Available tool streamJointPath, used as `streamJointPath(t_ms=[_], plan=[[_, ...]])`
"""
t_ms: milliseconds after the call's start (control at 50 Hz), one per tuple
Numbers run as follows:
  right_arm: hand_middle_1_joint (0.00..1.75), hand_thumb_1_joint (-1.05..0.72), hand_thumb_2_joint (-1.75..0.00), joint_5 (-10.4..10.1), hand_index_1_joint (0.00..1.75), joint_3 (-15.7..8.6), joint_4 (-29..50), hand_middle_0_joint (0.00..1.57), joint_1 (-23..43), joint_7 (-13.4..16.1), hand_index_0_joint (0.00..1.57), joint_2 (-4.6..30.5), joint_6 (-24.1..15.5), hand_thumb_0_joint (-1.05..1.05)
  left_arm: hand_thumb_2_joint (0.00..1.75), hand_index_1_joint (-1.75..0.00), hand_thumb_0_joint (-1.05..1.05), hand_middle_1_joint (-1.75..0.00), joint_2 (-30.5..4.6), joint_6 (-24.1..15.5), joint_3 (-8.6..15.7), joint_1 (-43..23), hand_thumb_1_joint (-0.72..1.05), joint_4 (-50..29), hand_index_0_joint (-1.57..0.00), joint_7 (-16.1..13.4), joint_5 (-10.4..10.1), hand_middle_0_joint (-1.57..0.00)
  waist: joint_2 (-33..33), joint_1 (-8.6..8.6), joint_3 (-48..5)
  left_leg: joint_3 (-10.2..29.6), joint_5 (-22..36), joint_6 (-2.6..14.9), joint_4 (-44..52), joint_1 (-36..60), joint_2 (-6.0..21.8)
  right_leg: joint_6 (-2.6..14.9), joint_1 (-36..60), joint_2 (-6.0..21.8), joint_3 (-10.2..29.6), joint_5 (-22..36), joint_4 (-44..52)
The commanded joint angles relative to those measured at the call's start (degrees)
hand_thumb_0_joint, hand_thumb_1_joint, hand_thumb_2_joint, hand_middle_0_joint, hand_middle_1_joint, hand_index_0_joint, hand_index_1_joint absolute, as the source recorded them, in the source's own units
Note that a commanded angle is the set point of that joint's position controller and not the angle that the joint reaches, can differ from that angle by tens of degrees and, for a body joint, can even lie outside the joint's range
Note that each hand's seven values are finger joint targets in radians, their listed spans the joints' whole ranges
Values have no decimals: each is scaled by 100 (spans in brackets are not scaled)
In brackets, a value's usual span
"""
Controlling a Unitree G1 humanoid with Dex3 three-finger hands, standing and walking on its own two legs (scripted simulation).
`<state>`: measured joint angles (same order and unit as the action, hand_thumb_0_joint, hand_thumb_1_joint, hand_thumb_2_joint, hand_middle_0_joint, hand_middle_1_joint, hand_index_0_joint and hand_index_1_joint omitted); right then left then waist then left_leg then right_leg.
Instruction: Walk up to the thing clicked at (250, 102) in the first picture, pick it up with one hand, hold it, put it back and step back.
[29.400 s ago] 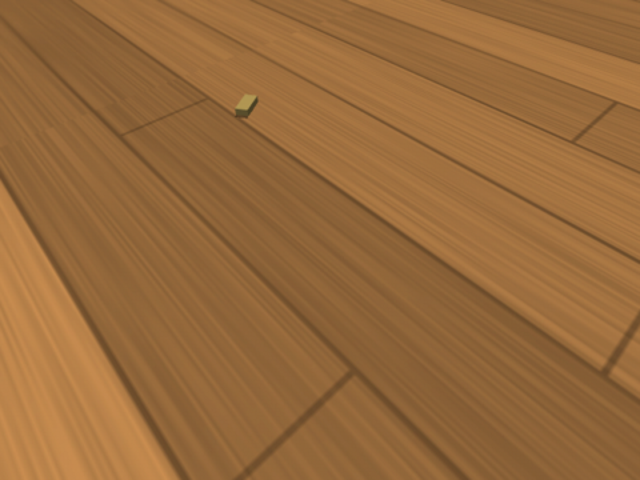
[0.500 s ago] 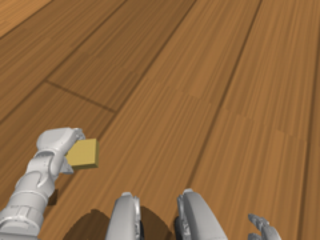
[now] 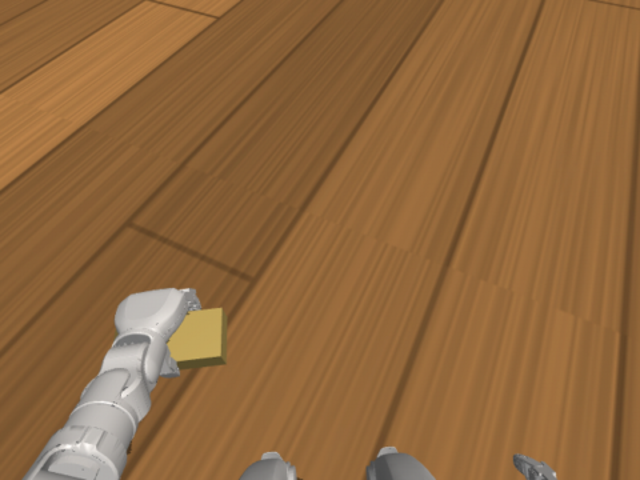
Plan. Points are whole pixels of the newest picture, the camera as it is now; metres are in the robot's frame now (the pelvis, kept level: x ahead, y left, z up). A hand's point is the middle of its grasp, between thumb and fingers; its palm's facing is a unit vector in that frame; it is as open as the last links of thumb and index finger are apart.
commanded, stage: lift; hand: left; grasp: from above
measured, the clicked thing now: (171, 341) +0.34 +0.23 -0.11
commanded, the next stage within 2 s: hold in 0.12 s
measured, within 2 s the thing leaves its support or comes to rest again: neither
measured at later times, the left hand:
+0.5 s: hand (154, 310) +0.35 +0.22 -0.02, palm faces -0.44 -0.05 -0.90, open 10.1 cm
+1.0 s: hand (147, 317) +0.33 +0.22 +0.00, palm faces -0.45 -0.04 -0.89, open 10.2 cm
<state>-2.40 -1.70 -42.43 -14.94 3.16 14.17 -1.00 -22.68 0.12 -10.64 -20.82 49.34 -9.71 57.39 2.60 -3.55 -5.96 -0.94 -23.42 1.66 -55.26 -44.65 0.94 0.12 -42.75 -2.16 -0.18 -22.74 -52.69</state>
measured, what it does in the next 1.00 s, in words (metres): stands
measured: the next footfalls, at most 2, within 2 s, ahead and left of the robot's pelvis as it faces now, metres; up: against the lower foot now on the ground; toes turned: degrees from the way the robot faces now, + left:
none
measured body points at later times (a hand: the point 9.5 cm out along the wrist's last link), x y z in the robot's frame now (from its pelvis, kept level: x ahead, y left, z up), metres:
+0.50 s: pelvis +0.04 +0.00 +0.04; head +0.07 -0.01 +0.49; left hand +0.37 +0.22 +0.03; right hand +0.14 -0.27 -0.09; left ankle +0.04 +0.10 -0.68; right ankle +0.03 -0.12 -0.68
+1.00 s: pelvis +0.03 +0.00 +0.05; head +0.05 -0.02 +0.50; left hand +0.35 +0.22 +0.06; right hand +0.16 -0.26 -0.07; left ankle +0.04 +0.10 -0.68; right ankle +0.03 -0.12 -0.68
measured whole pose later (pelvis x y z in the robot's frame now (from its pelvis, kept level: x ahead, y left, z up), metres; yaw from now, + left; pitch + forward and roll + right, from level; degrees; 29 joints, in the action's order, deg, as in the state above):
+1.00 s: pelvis +0.03 +0.00 +0.05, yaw +0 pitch +4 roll +0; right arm -3.7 -1.9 -39.9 -12.7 3.2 14.8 3.5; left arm -22.7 0.5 -14.1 -15.0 39.4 -0.7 56.3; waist 3.2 -0.1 -2.8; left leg -2.4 -16.4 1.7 -32.3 -19.7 -0.3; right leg 0.0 -19.0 -1.1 1.7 -16.3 -31.6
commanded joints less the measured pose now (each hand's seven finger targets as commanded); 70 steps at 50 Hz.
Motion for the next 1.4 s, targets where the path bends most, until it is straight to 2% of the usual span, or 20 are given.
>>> streamJointPath(t_ms=[0, 100, 160, 200, 320, 340, 440, 460, 580, 600, 620, 680, 720, 820, 920, 1140, 1160, 1260, 1340, 1380], plan=[[30, -90, -90, -38, 30, -308, 573, 20, -74, 61, 20, 835, -133, 0, 60, -63, 0, -67, -1230, 110, 382, -1635, 66, -959, -99, -170, -91, -94, -49, 27, -1704, 145, 1197, -69, 1134, 1598, -120, 93, 1098, -102, 138, 1101, 1155], [30, -89, -89, -54, 30, -331, 596, 20, -94, 60, 20, 825, -89, 0, 58, -62, 0, -67, -1149, 117, 329, -1532, 69, -1148, -101, 30, -172, -96, 92, 26, -1688, 123, 1691, -83, 1388, 2061, -118, 109, 1408, -118, 130, 1472, 1354], [30, -89, -89, -65, 30, -311, 630, 20, -11, 77, 20, 820, -69, 0, 56, -59, 0, -65, -1141, 39, 268, -1641, 69, -1317, -102, 104, -155, -96, 3, 15, -1517, 128, 1613, -80, 1579, 2172, -132, 101, 1538, -108, 129, 1424, 1534], [30, -89, -89, -75, 30, -312, 663, 20, 6, 73, 20, 829, -53, 0, 56, -60, 0, -66, -1181, 2, 302, -1498, 69, -1300, -101, 146, -144, -96, 17, 87, -1468, 120, 1693, -90, 1682, 2257, -133, 118, 1604, -105, 120, 1464, 1588], [30, -89, -89, -61, 30, -372, 650, 20, -15, 46, 20, 877, 5, 0, 55, -59, 0, -65, -1308, -44, 343, -1689, 70, -1652, -102, 180, 16, -96, 140, 118, -1801, 126, 2732, -96, 1740, 2924, -93, 113, 1887, -125, 94, 2200, 1652], [30, -89, -89, -71, 30, -358, 634, 20, -35, 32, 20, 852, 10, 0, 55, -61, 0, -67, -1140, -16, 260, -1592, 71, -1492, -102, 195, 14, -96, 32, 76, -1672, 133, 2775, -80, 1748, 2855, -103, 100, 1866, -128, 121, 2296, 1661], [30, -89, -89, -84, 30, -385, 694, 20, 27, -4, 20, 896, 59, 0, 59, -62, 0, -68, -1231, 46, 324, -1443, 72, -1493, -102, 277, -33, -97, 35, 180, -1488, 93, 2712, -99, 1969, 2867, -120, 115, 2154, -113, 124, 2255, 1829], [30, -89, -89, -95, 30, -379, 721, 20, 55, -7, 20, 885, 67, 0, 61, -62, 0, -67, -1135, 57, 247, -1360, 72, -1423, -103, 338, -27, -97, -22, 155, -1428, 87, 2757, -83, 1994, 2893, -108, 109, 2142, -128, 114, 2282, 1855], [30, -89, -89, -119, 30, -338, 904, 20, 214, 1, 20, 872, 153, 0, 62, -63, 0, -68, -1216, 35, 248, -1332, 74, -1835, -104, 570, -93, -98, -73, 265, -1287, 31, 2573, -48, 2212, 2966, -157, 91, 2482, -82, 164, 2292, 2108], [30, -89, -89, -131, 30, -329, 916, 20, 239, 0, 20, 854, 156, 0, 61, -61, 0, -67, -1093, 40, 168, -1259, 73, -1781, -103, 604, -99, -98, -133, 206, -1304, 20, 2612, -32, 2219, 3011, -157, 84, 2448, -82, 175, 2337, 2095], [30, -89, -89, -125, 30, -325, 916, 20, 226, 10, 20, 866, 164, 0, 60, -63, 0, -68, -1204, 20, 226, -1397, 72, -1962, -103, 618, -101, -97, -40, 237, -1333, 43, 2622, -50, 2245, 3033, -147, 88, 2483, -82, 171, 2324, 2117], [30, -89, -89, -136, 30, -330, 957, 20, 301, 32, 20, 876, 187, 0, 59, -60, 0, -65, -1337, -31, 325, -1382, 70, -2155, -102, 616, -83, -96, -13, 291, -1383, 23, 2670, -58, 2343, 3179, -144, 102, 2610, -83, 170, 2346, 2163], [30, -89, -89, -135, 30, -307, 963, 20, 319, 35, 20, 853, 197, 0, 59, -62, 0, -68, -1188, -21, 233, -1341, 72, -2063, -102, 609, -53, -96, -1, 245, -1215, 55, 2602, -69, 2414, 3210, -122, 119, 2491, -101, 162, 2214, 2211], [30, -89, -89, -139, 30, -299, 955, 20, 417, 41, 20, 852, 218, 0, 62, -64, 0, -69, -1232, 4, 275, -1306, 69, -2090, -100, 582, -57, -94, -73, 302, -1221, 9, 2525, -51, 2517, 3310, -149, 97, 2694, -61, 182, 2223, 2346], [30, -89, -89, -152, 30, -287, 967, 20, 494, 43, 20, 859, 248, 0, 66, -65, 0, -70, -1103, 29, 150, -1237, 71, -1992, -102, 663, -90, -97, -166, 274, -1041, 20, 2478, -49, 2670, 3386, -119, 103, 2688, -73, 149, 2133, 2449], [30, -89, -89, -165, 30, -203, 1085, 20, 789, 96, 20, 822, 265, 0, 61, -67, 0, -73, -1295, -41, 306, -1204, 69, -2135, -99, 812, -165, -93, -173, 375, -777, -30, 1926, -19, 2912, 3391, -154, 78, 2786, -9, 210, 1665, 2763], [30, -89, -89, -165, 30, -189, 1115, 20, 833, 93, 20, 816, 265, 0, 59, -67, 0, -74, -1200, -46, 213, -1142, 69, -2151, -99, 819, -175, -92, -237, 356, -698, -5, 1837, -21, 2937, 3365, -144, 79, 2755, -8, 199, 1572, 2770], [30, -89, -89, -164, 30, -200, 1113, 20, 857, 107, 20, 819, 263, 0, 60, -67, 0, -74, -1293, -85, 289, -1323, 68, -2527, -98, 838, -147, -91, -45, 359, -974, -35, 1955, -29, 2982, 3608, -155, 92, 2861, -5, 223, 1685, 2788], [30, -89, -89, -164, 30, -180, 1085, 20, 919, 126, 20, 815, 267, 0, 64, -68, 0, -73, -1386, -97, 376, -1356, 69, -2419, -99, 797, -137, -94, -115, 374, -830, 10, 1839, -27, 3052, 3586, -128, 84, 2852, -4, 205, 1553, 2852], [30, -89, -90, -164, 30, -160, 1094, 20, 945, 116, 20, 788, 269, 0, 63, -67, 0, -72, -1214, -86, 246, -1355, 69, -2407, -100, 788, -168, -95, -162, 335, -808, -20, 1778, -16, 3065, 3615, -150, 70, 2869, 14, 217, 1510, 2901]])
